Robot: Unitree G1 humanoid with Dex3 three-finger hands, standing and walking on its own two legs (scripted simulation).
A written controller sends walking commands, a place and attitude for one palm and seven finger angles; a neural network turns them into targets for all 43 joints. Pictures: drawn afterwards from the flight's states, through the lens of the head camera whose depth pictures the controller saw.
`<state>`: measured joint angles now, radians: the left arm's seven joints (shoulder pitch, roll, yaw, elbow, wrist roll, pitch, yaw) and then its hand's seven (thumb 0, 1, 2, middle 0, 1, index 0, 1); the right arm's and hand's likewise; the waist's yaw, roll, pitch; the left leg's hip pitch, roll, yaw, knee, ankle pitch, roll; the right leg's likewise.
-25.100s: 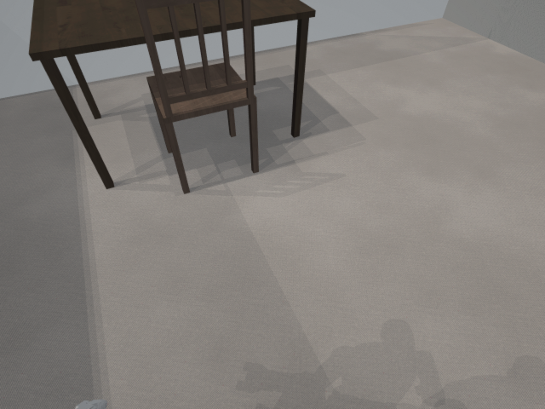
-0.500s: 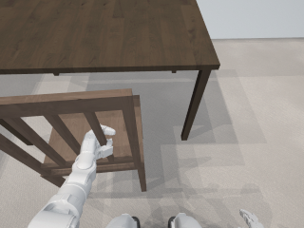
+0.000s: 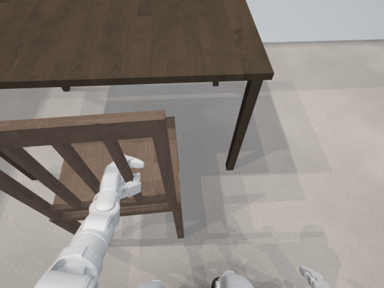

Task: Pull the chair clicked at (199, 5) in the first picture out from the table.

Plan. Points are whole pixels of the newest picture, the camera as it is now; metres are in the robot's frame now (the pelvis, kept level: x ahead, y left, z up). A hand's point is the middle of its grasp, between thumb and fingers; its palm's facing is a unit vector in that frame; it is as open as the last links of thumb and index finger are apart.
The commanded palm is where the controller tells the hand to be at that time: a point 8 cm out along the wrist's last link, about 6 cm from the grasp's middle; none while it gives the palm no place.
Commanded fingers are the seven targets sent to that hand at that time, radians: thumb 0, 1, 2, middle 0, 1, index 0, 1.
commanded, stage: step backward, pulling the chair out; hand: left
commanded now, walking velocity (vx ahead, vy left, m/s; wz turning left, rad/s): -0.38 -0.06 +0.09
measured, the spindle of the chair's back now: (89, 178) +0.35 +0.26 -0.05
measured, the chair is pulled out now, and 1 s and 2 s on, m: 0.17 0.35 0.56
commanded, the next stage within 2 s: stop walking, hand still on the chair in 1.72 s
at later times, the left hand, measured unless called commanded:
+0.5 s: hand (136, 213) +0.27 +0.14 -0.05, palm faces +0.06 -0.98 -0.19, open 5.2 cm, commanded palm +0.26 +0.19 -0.05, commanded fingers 0.00 0.90 0.90 -0.50 -1.45 -0.50 -1.45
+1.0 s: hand (140, 271) +0.16 +0.11 -0.05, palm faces +0.00 -0.98 -0.18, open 5.1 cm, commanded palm +0.16 +0.16 -0.05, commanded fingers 0.00 0.90 0.90 -0.50 -1.45 -0.50 -1.45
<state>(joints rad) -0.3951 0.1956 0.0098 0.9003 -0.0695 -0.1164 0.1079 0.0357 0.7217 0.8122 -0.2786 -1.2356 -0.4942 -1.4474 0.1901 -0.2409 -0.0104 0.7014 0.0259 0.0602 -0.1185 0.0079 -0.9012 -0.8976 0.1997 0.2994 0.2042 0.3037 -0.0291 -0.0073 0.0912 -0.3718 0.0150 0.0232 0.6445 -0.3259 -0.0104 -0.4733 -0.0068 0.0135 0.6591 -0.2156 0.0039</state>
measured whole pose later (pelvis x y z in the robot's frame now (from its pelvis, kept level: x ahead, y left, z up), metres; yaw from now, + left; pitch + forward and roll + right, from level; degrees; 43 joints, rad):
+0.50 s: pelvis -0.06 -0.02 +0.01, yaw -1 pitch +2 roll +0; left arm -0.39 0.20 0.05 0.98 -0.07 -0.15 0.07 0.05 0.71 0.81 -0.29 -1.19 -0.49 -1.45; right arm 0.18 -0.21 0.00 0.73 0.00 0.04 -0.08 0.01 -0.90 -0.90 0.20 0.30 0.21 0.30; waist -0.01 0.02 0.09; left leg -0.36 0.05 0.02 0.58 -0.25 -0.03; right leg -0.37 0.04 0.01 0.58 -0.26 -0.03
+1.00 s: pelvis -0.16 -0.02 +0.01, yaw +1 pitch +2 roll +1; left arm -0.39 0.15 -0.04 0.97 -0.07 -0.13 0.07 0.04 0.72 0.81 -0.30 -1.25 -0.49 -1.45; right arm 0.20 -0.21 0.01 0.73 0.01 0.07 -0.10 0.01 -0.90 -0.90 0.20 0.30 0.20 0.30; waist -0.02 0.03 0.07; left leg -0.30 0.02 0.00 0.56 -0.30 -0.03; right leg -0.41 0.03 0.00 0.55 -0.19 -0.03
